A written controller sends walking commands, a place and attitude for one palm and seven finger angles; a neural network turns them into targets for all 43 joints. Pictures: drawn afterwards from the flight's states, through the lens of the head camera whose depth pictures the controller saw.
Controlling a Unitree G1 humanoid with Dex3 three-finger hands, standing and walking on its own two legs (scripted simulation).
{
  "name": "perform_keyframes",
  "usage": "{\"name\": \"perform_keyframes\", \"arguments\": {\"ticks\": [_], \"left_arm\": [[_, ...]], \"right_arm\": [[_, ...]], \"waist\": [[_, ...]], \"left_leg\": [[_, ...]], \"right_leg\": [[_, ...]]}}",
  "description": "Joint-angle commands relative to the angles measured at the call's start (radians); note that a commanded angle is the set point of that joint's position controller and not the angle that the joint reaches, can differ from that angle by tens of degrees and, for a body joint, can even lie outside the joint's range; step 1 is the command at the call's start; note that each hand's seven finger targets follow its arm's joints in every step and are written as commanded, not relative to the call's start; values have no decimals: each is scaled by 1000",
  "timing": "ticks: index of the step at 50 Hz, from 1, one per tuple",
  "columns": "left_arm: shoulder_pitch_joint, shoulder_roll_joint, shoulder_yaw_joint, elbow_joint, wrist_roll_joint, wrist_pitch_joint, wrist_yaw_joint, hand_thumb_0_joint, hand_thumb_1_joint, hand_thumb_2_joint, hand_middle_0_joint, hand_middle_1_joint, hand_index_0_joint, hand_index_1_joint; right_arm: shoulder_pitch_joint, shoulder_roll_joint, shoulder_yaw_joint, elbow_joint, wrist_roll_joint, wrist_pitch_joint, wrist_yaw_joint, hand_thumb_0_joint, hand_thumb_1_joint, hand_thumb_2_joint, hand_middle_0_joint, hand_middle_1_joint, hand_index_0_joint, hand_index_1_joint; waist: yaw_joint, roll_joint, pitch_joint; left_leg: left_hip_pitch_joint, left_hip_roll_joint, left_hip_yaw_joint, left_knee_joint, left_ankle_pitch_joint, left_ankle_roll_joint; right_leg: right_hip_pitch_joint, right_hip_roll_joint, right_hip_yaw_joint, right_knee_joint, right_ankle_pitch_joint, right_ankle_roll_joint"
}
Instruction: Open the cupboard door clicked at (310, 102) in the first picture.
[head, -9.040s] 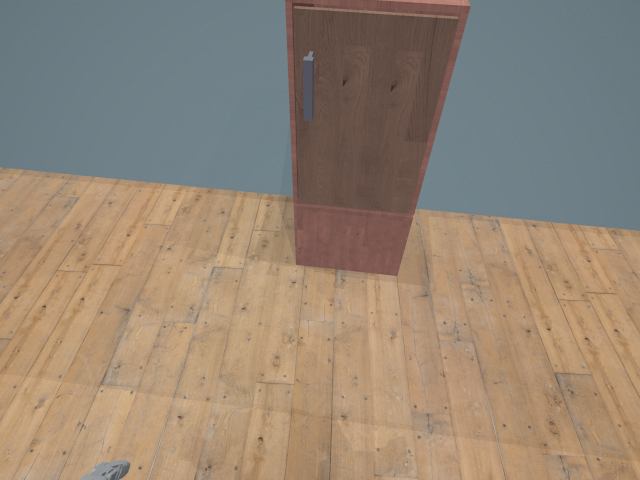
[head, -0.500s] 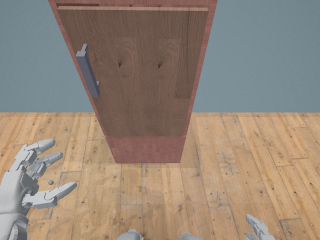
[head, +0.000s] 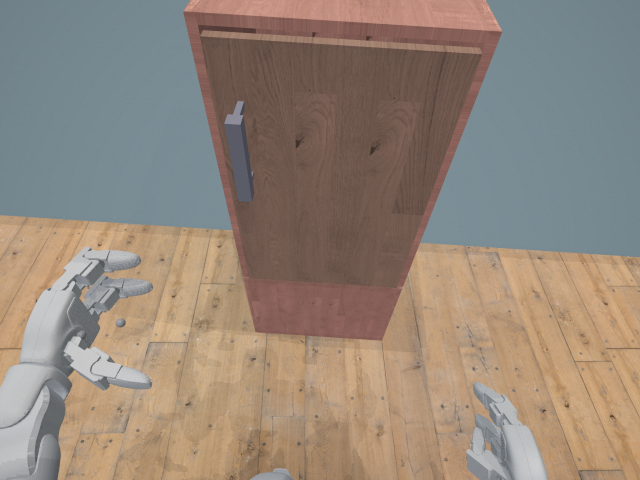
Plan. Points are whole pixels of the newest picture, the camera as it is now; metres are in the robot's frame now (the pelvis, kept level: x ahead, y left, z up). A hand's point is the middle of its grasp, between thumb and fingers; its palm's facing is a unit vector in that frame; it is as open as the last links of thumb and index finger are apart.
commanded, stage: raise the hand with hooked fingers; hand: left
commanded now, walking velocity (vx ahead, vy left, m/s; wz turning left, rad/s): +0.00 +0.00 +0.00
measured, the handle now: (243, 153) +0.57 +0.18 +0.06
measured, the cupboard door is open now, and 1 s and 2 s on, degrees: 0 0 0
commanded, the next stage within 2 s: move the hooked fingers beside the handle in 0.70 s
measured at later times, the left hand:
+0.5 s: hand (106, 296) +0.29 +0.27 +0.08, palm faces +0.04 -1.00 -0.03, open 13.9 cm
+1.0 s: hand (123, 284) +0.31 +0.26 +0.08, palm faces +0.07 -1.00 -0.02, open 13.9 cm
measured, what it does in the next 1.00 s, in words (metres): stands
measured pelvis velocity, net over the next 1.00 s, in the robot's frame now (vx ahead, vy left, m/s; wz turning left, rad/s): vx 0.00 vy -0.02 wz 0.01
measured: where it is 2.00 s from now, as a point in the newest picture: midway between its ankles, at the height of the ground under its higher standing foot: outside the picture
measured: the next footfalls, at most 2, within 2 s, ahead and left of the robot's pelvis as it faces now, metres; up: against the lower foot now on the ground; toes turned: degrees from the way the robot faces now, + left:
none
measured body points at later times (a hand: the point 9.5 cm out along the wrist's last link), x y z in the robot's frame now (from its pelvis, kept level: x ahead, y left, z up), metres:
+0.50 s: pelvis +0.00 +0.00 +0.01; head +0.04 +0.02 +0.46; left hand +0.28 +0.33 +0.08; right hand +0.14 -0.25 -0.07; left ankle +0.01 +0.06 -0.69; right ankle +0.00 -0.12 -0.69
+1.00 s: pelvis +0.00 -0.02 +0.00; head +0.05 -0.01 +0.45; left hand +0.30 +0.31 +0.08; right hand +0.16 -0.27 -0.07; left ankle +0.01 +0.06 -0.69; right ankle +0.00 -0.12 -0.69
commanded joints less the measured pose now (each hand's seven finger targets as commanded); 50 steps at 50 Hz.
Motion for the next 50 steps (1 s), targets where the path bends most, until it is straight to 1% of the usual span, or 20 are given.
{"name": "perform_keyframes", "arguments": {"ticks": [1,4,7,10,12,13,17,20,23,24,27,29,32,38,40,43,44,48,49,50], "left_arm": [[-276,251,135,-225,-35,-82,-9,0,-500,300,-300,-1200,-300,-1200],[-326,274,143,-209,-24,-101,-6,0,-500,300,-300,-1200,-300,-1200],[-326,269,131,-140,-20,-80,-27,0,-500,300,-300,-1200,-300,-1200],[-341,300,151,-66,-28,-33,-66,0,-500,300,-300,-1200,-300,-1200],[-305,263,129,-18,-37,-7,-88,0,-500,300,-300,-1200,-300,-1200],[-301,259,126,-26,-43,-5,-98,0,-500,300,-300,-1200,-300,-1200],[-303,278,149,-67,-46,-23,-82,0,-500,300,-300,-1200,-300,-1200],[-328,309,170,-129,-33,-64,-50,0,-500,300,-300,-1200,-300,-1200],[-331,336,193,-147,-23,-92,-26,0,-500,300,-300,-1200,-300,-1200],[-328,319,180,-133,-20,-93,-25,0,-500,300,-300,-1200,-300,-1200],[-317,287,162,-74,-29,-80,-37,0,-500,300,-300,-1200,-300,-1200],[-331,288,155,-69,-35,-69,-54,0,-500,300,-300,-1200,-300,-1200],[-338,290,147,-92,-33,-60,-65,0,-500,300,-300,-1200,-300,-1200],[-332,310,177,-81,-48,-69,-58,0,-500,300,-300,-1200,-300,-1200],[-328,294,173,-57,-50,-66,-60,0,-500,300,-300,-1200,-300,-1200],[-402,347,201,-16,-39,-68,-61,0,-500,300,-300,-1200,-300,-1200],[-448,327,171,-18,-31,-69,-66,0,-500,300,-300,-1200,-300,-1200],[-552,337,149,42,-20,-74,-82,0,-500,300,-300,-1200,-300,-1200],[-584,365,167,55,-17,-79,-85,0,-500,300,-300,-1200,-300,-1200],[-590,354,152,76,-14,-81,-90,0,-500,300,-300,-1200,-300,-1200]], "right_arm": [[-4,-169,-80,-118,-1,-41,-24,0,-900,-900,200,300,200,300],[2,-169,-75,-101,-5,-42,-23,0,-900,-900,200,300,200,300],[9,-175,-78,-87,-2,-40,-23,0,-900,-900,200,300,200,300],[19,-186,-81,-85,1,-33,-26,0,-900,-900,200,300,200,300],[15,-186,-82,-96,4,-31,-26,0,-900,-900,200,300,200,300],[17,-189,-83,-103,5,-32,-23,0,-900,-900,200,300,200,300],[21,-189,-90,-111,-2,-31,-12,0,-900,-900,200,300,200,300],[30,-186,-92,-110,-8,-32,-4,0,-900,-900,200,300,200,300],[37,-188,-93,-102,-16,-30,-2,0,-900,-900,200,300,200,300],[34,-184,-90,-101,-13,-27,-3,0,-900,-900,200,300,200,300],[21,-181,-87,-100,-4,-24,-12,0,-900,-900,200,300,200,300],[17,-184,-86,-103,0,-22,-19,0,-900,-900,200,300,200,300],[12,-180,-84,-105,1,-29,-23,0,-900,-900,200,300,200,300],[9,-178,-78,-103,-3,-31,-24,0,-900,-900,200,300,200,300],[5,-173,-77,-101,-1,-28,-24,0,-900,-900,200,300,200,300],[15,-180,-76,-87,-2,-19,-29,0,-900,-900,200,300,200,300],[9,-176,-73,-87,0,-19,-30,0,-900,-900,200,300,200,300],[24,-179,-71,-70,0,-14,-37,0,-900,-900,200,300,200,300],[28,-179,-73,-63,2,-12,-38,0,-900,-900,200,300,200,300],[30,-179,-72,-62,4,-11,-38,0,-900,-900,200,300,200,300]], "waist": [[-15,57,-221],[-13,140,-224],[-19,133,-210],[-15,97,-209],[-13,50,-185],[-7,57,-192],[-1,61,-205],[0,113,-226],[-5,121,-227],[-9,123,-216],[-19,84,-176],[-20,70,-185],[-17,101,-212],[-14,45,-200],[-17,35,-194],[-26,35,-181],[-36,67,-186],[-54,68,-204],[-55,56,-227],[-55,61,-228]], "left_leg": [[243,54,-132,-200,309,-100],[306,63,-157,-215,358,-125],[315,68,-166,-227,360,-126],[303,64,-158,-232,376,-121],[263,57,-146,-236,342,-110],[266,55,-144,-233,361,-110],[268,52,-138,-231,360,-110],[312,59,-150,-234,398,-123],[315,60,-148,-228,393,-121],[301,59,-148,-233,373,-120],[243,49,-128,-239,249,-97],[233,45,-120,-234,238,-88],[245,41,-115,-226,259,-83],[201,34,-94,-204,260,-66],[183,31,-84,-198,251,-61],[151,30,-75,-181,252,-57],[159,28,-71,-178,244,-54],[148,28,-67,-155,238,-48],[146,29,-67,-152,237,-47],[143,28,-67,-153,240,-47]], "right_leg": [[45,29,21,-89,166,-27],[16,29,18,-85,157,-33],[13,24,15,-100,152,-30],[41,24,16,-118,171,-30],[53,24,13,-127,171,-28],[67,26,14,-127,183,-33],[61,26,16,-125,185,-31],[46,30,17,-115,180,-34],[42,31,22,-114,178,-34],[42,29,22,-114,168,-32],[51,26,28,-130,139,-28],[71,25,35,-138,145,-30],[81,22,38,-139,161,-29],[116,24,53,-142,190,-29],[116,21,59,-144,194,-23],[120,18,72,-139,203,-23],[107,14,78,-141,200,-21],[103,13,95,-139,199,-20],[115,11,101,-140,202,-16],[117,10,101,-139,205,-17]]}}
